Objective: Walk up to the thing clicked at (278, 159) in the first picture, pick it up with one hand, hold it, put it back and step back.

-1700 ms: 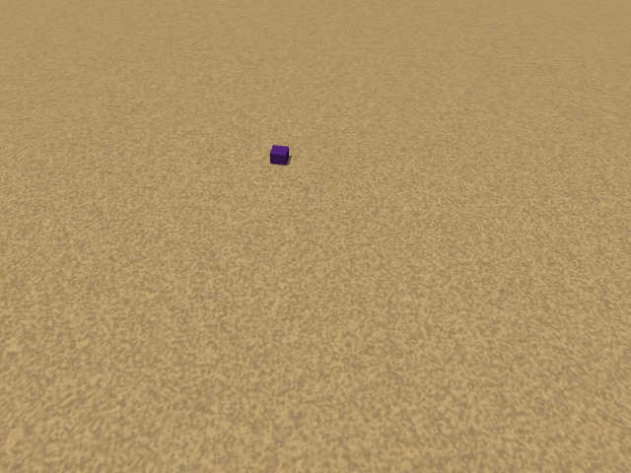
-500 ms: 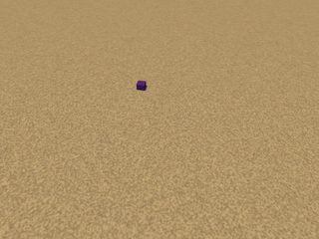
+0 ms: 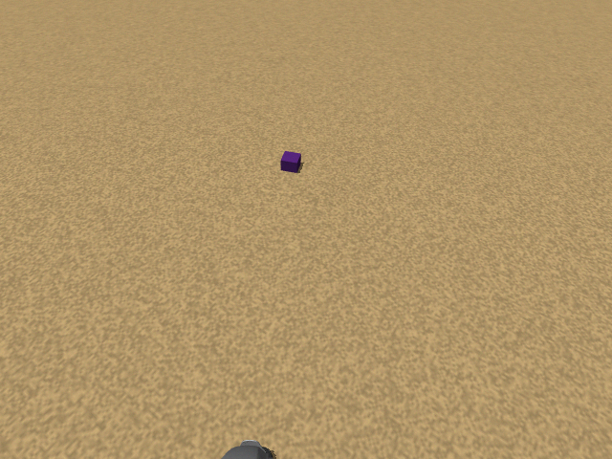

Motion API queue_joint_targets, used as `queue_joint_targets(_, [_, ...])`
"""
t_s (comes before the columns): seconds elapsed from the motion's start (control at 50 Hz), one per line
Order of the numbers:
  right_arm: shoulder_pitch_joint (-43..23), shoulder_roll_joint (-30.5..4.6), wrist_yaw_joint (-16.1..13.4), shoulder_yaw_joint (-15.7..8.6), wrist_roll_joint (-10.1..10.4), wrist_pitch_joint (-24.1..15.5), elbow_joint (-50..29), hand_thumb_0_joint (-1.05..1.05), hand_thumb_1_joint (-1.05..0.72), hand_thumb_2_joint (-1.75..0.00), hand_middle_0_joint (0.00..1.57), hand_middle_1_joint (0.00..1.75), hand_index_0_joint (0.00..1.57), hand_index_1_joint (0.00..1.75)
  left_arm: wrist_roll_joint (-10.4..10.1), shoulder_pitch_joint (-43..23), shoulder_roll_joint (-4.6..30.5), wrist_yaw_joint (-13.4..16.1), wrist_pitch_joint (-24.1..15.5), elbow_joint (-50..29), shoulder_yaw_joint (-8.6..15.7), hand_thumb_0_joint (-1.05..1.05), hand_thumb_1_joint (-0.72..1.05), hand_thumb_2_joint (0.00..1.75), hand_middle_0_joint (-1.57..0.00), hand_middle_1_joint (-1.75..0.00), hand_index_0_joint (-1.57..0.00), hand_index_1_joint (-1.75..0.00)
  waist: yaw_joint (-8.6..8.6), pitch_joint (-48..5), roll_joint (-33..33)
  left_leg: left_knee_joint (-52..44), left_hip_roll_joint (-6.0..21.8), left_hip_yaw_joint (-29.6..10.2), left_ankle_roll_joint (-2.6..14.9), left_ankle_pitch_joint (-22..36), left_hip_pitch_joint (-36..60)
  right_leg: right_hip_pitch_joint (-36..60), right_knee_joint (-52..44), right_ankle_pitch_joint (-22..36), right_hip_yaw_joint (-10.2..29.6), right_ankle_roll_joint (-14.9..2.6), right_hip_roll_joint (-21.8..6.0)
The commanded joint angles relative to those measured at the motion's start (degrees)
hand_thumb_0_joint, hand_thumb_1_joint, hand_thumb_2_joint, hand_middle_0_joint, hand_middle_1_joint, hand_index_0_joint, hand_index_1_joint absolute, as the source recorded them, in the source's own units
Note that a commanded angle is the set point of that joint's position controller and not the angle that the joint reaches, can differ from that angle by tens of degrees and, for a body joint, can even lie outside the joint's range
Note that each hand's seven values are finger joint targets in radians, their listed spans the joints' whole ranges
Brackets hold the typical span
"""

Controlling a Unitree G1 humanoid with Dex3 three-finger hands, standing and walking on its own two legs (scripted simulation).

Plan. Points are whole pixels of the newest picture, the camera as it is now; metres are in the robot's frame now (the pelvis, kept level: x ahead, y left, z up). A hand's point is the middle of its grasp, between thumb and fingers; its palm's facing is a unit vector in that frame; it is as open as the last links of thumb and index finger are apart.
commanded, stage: walk up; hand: left
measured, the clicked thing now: (290, 161) +1.59 +0.15 -0.73
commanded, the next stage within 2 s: none
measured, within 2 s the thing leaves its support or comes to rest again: neither
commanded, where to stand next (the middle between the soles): +1.18 -0.10 m, yaw -1 degrees
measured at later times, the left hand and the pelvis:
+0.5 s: hand (170, 322) +0.36 +0.25 -0.12, palm faces -0.12 -0.91 -0.41, open 7.4 cm; pelvis +0.26 -0.03 +0.00, yaw -3 degrees
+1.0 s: hand (213, 265) +0.52 +0.22 -0.17, palm faces -0.02 -0.94 -0.34, open 7.4 cm; pelvis +0.50 -0.05 -0.02, yaw -1 degrees
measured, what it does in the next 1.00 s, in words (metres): walks ahead: left foot, then right foot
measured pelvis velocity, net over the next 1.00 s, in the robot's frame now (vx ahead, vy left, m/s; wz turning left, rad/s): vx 0.50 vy -0.05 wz -0.02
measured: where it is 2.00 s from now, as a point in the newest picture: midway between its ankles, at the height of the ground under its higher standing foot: (344, 278)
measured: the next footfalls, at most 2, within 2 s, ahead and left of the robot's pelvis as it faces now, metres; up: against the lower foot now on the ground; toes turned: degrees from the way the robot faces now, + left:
left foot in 0.06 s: +0.23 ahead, +0.12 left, +0.00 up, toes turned +4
right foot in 0.52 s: +0.41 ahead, -0.18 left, +0.00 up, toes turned -8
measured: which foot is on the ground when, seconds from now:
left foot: up 0.00-0.04, down 0.06-0.54, up 0.56-0.92, down 0.94-1.00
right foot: down 0.00-0.08, up 0.10-0.50, down 0.52-0.98, up 1.00-1.00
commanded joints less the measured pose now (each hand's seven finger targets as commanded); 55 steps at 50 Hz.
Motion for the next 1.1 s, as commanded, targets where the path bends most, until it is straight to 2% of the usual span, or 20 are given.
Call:
queue_joint_targets(0.0, [-1.75,-9.91,-1.14,-3.76,-0.38,-2.69,-6.59,0.0,-0.9,-0.9,0.2,0.3,0.2,0.3,-1.02,-4.03,15.29,1.25,-1.32,-6.22,3.51,0.0,0.9,0.9,-0.2,-0.3,-0.2,-0.3,-3.99,-0.54,-4.55,-5.0,-2.72,5.88,2.36,0.66,15.96,-12.57,4.89,30.3,5.26,-7.94,-15.17])
queue_joint_targets(0.04, [13.19,-14.73,-2.32,-6.25,-1.94,-3.29,-3.64,0.0,-0.9,-0.9,0.2,0.3,0.2,0.3,-1.61,-0.02,11.27,1.78,-0.92,-7.05,1.81,0.0,0.9,0.9,-0.2,-0.3,-0.2,-0.3,-10.02,-10.3,7.08,-7.44,-0.22,-0.57,7.12,-9.52,38.92,-25.57,33.39,27.46,1.09,-4.48,-8.88])
queue_joint_targets(0.06, [18.16,-20.07,-3.06,-7.92,-2.31,-3.47,-4.83,0.0,-0.9,-0.9,0.2,0.3,0.2,0.3,-2.47,3.13,7.5,1.71,-0.99,-8.11,1.04,0.0,0.9,0.9,-0.2,-0.3,-0.2,-0.3,-11.28,-16.11,17.37,-13.46,16.62,-31.3,12.98,-20.25,49.31,-41.18,50.58,1.17,4.06,-1.21,1.17])
queue_joint_targets(0.08, [15.93,-21.64,-3.06,-8.26,0.74,-3.56,-6.33,0.0,-0.9,-0.9,0.2,0.3,0.2,0.3,-2.21,1.63,13.84,2.22,-1.01,-8.08,2.19,0.0,0.9,0.9,-0.2,-0.3,-0.2,-0.3,-11.33,-18.31,9.5,-22.0,21.24,-44.04,17.86,-29.21,45.25,-42.86,55.28,-8.82,13.85,-2.67,0.81])
queue_joint_targets(0.18, [2.45,-13.31,-3.49,-4.1,1.57,-4.67,-9.49,0.0,-0.9,-0.9,0.2,0.3,0.2,0.3,-1.62,3.77,12.23,0.54,-0.76,-4.34,1.91,0.0,0.9,0.9,-0.2,-0.3,-0.2,-0.3,-2.69,-0.96,4.06,-24.35,12.89,-10.81,11.21,-12.83,15.89,-35.36,45.38,1.87,12.59,-0.19,-8.93])
queue_joint_targets(0.32, [2.48,-16.36,-2.65,-4.84,1.08,-5.96,-10.64,0.0,-0.9,-0.9,0.2,0.3,0.2,0.3,-0.1,-5.29,10.66,-2.61,0.11,-7.03,2.87,0.0,0.9,0.9,-0.2,-0.3,-0.2,-0.3,-4.19,1.49,7.39,-28.75,12.22,-6.69,11.19,-24.86,12.57,-34.87,24.61,12.21,8.21,1.4,-10.71])
queue_joint_targets(0.46, [2.13,-15.07,-2.88,-3.94,0.56,-4.88,-9.6,0.0,-0.9,-0.9,0.2,0.3,0.2,0.3,-0.02,-5.12,11.16,-2.09,-1.12,-5.58,3.8,0.0,0.9,0.9,-0.2,-0.3,-0.2,-0.3,-1.08,-2.38,1.35,-12.77,8.79,0.04,7.72,-9.63,13.25,-18.63,14.62,11.87,2.79,-0.29,-5.9])
queue_joint_targets(0.48, [4.26,-12.8,-3.02,-2.96,0.4,-4.71,-9.32,0.0,-0.9,-0.9,0.2,0.3,0.2,0.3,0.03,0.43,12.76,-1.31,-1.71,-4.06,4.67,0.0,0.9,0.9,-0.2,-0.3,-0.2,-0.3,1.48,-6.7,-4.2,0.95,5.72,3.06,6.08,0.01,12.11,-9.66,11.69,7.13,3.48,-1.43,-4.42])
queue_joint_targets(0.5, [7.79,-8.38,-3.06,-1.37,0.56,-4.71,-9.67,0.0,-0.9,-0.9,0.2,0.3,0.2,0.3,0.46,6.93,17.04,-0.34,-2.38,-3.02,6.17,0.0,0.9,0.9,-0.2,-0.3,-0.2,-0.3,3.57,-10.44,-16.65,19.54,0.68,6.42,3.62,-4.32,3.52,-0.91,5.23,-4.69,17.06,-3.53,-12.77])
queue_joint_targets(0.52, [8.59,-8.17,-3.28,-0.87,1.44,-4.63,-10.55,0.0,-0.9,-0.9,0.2,0.3,0.2,0.3,-0.17,6.78,22.0,0.36,-2.66,-4.32,6.6,0.0,0.9,0.9,-0.2,-0.3,-0.2,-0.3,2.87,-9.02,-22.16,29.94,-6.18,4.84,0.93,-20.08,-11.2,4.21,-4.91,-7.75,43.43,-9.69,-26.0])
queue_joint_targets(0.54, [4.22,-13.31,-4.02,-1.95,0.9,-4.17,-9.48,0.0,-0.9,-0.9,0.2,0.3,0.2,0.3,-1.11,5.2,21.72,0.52,-2.29,-4.82,6.07,0.0,0.9,0.9,-0.2,-0.3,-0.2,-0.3,3.52,-6.53,-13.29,34.75,-2.04,-2.07,1.05,-20.51,-11.42,-1.24,-4.44,-5.28,45.43,-13.6,-28.11])
queue_joint_targets(0.58, [5.24,-13.38,-3.69,-1.99,2.23,-4.11,-7.31,0.0,-0.9,-0.9,0.2,0.3,0.2,0.3,-1.96,-0.32,17.51,1.16,-2.08,-5.77,5.01,0.0,0.9,0.9,-0.2,-0.3,-0.2,-0.3,0.46,-3.73,-8.15,32.76,0.35,-5.97,1.67,-12.49,-9.09,-6.49,-2.1,5.08,29.2,-11.93,-21.91])
queue_joint_targets(0.64, [8.43,-12.4,-2.53,-2.03,1.41,-3.41,-5.28,0.0,-0.9,-0.9,0.2,0.3,0.2,0.3,-1.81,-3.34,14.41,1.23,-2.44,-6.82,3.7,0.0,0.9,0.9,-0.2,-0.3,-0.2,-0.3,-2.52,-0.83,-11.46,23.79,1.75,-3.37,0.38,-7.76,-3.06,-15.38,-3.72,11.02,16.89,-9.99,-16.75])
queue_joint_targets(0.74, [1.98,-10.75,-1.2,-2.19,0.21,-2.95,-7.37,0.0,-0.9,-0.9,0.2,0.3,0.2,0.3,-1.13,-2.6,15.01,0.93,-2.67,-8.62,4.16,0.0,0.9,0.9,-0.2,-0.3,-0.2,-0.3,-0.93,0.98,-8.61,8.61,2.63,0.36,-1.31,-3.85,-2.8,-16.52,-6.02,3.73,12.17,-11.25,-16.74])
queue_joint_targets(0.84, [-2.59,-9.21,-0.91,-2.49,0.22,-3.78,-8.99,0.0,-0.9,-0.9,0.2,0.3,0.2,0.3,-0.83,-0.99,15.29,0.66,-2.15,-8.73,3.91,0.0,0.9,0.9,-0.2,-0.3,-0.2,-0.3,0.03,-0.72,-7.15,-2.51,0.66,4.06,0.19,1.02,5.21,-14.25,-0.58,15.25,8.93,-9.48,-16.49])
queue_joint_targets(0.9, [6.43,-11.01,-1.69,-3.69,-0.22,-4.21,-6.4,0.0,-0.9,-0.9,0.2,0.3,0.2,0.3,-1.04,-2.68,14.68,1.0,-1.51,-9.58,3.18,0.0,0.9,0.9,-0.2,-0.3,-0.2,-0.3,-5.82,-4.72,-1.87,-6.6,-2.04,5.35,2.3,0.1,22.09,-19.78,13.29,21.84,6.19,-7.61,-14.34])
queue_joint_targets(0.92, [13.12,-14.18,-2.4,-4.92,-0.98,-4.56,-4.57,0.0,-0.9,-0.9,0.2,0.3,0.2,0.3,-1.43,0.11,11.6,1.29,-1.31,-9.65,1.76,0.0,0.9,0.9,-0.2,-0.3,-0.2,-0.3,-8.42,-9.26,6.17,-8.96,0.17,0.67,4.85,-6.22,33.1,-26.15,28.33,21.79,2.67,-5.67,-10.06])
queue_joint_targets(0.94, [17.9,-19.33,-3.28,-6.45,-1.78,-4.69,-5.13,0.0,-0.9,-0.9,0.2,0.3,0.2,0.3,-1.96,2.03,6.49,1.35,-1.19,-10.7,0.33,0.0,0.9,0.9,-0.2,-0.3,-0.2,-0.3,-9.77,-13.29,18.92,-13.09,15.46,-23.05,8.85,-13.98,42.68,-39.64,44.54,-0.19,2.44,-2.27,-3.29])
queue_joint_targets(0.96, [16.05,-21.18,-3.61,-6.78,0.33,-4.71,-7.03,0.0,-0.9,-0.9,0.2,0.3,0.2,0.3,-2.23,2.49,11.81,2.03,-0.79,-9.63,1.45,0.0,0.9,0.9,-0.2,-0.3,-0.2,-0.3,-9.65,-13.28,10.63,-21.52,22.23,-39.15,14.19,-21.89,40.12,-44.62,49.66,-9.16,8.73,-2.5,-0.8])
queue_joint_targets(1.08, [4.58,-13.95,-3.57,-3.36,1.28,-5.01,-9.56,0.0,-0.9,-0.9,0.2,0.3,0.2,0.3,-1.52,3.86,12.0,0.46,-0.22,-4.52,1.94,0.0,0.9,0.9,-0.2,-0.3,-0.2,-0.3,-3.48,-0.7,6.55,-23.33,11.84,-7.69,10.76,-9.0,15.84,-35.37,40.54,2.46,9.92,0.49,-8.84])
